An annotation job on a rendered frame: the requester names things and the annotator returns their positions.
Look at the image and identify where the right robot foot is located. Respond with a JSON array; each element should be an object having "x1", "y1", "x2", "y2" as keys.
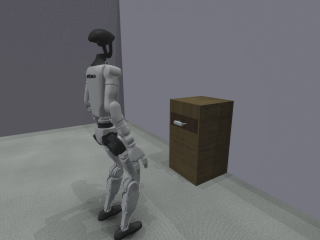
[{"x1": 114, "y1": 221, "x2": 142, "y2": 240}]

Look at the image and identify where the cabinet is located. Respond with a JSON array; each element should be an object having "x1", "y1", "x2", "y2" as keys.
[{"x1": 169, "y1": 96, "x2": 234, "y2": 186}]

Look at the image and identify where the handle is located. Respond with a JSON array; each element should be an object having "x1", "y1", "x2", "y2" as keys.
[{"x1": 173, "y1": 120, "x2": 187, "y2": 126}]

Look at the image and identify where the right robot upper arm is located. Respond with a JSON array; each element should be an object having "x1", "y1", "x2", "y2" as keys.
[{"x1": 103, "y1": 64, "x2": 122, "y2": 114}]

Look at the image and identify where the drawer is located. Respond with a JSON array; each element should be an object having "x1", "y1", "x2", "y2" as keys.
[{"x1": 171, "y1": 112, "x2": 198, "y2": 134}]

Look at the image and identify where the robot left forearm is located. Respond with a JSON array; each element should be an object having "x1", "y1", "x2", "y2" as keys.
[{"x1": 86, "y1": 105, "x2": 100, "y2": 125}]

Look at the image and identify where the right robot hand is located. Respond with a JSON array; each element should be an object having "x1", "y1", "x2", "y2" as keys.
[{"x1": 127, "y1": 144, "x2": 148, "y2": 174}]

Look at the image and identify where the robot right forearm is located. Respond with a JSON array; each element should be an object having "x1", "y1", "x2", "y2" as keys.
[{"x1": 109, "y1": 101, "x2": 136, "y2": 148}]

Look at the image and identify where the left robot upper arm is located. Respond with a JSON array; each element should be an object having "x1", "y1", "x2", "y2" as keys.
[{"x1": 84, "y1": 68, "x2": 91, "y2": 107}]

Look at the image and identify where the robot left thigh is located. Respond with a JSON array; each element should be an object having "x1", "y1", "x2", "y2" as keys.
[{"x1": 93, "y1": 134, "x2": 124, "y2": 179}]

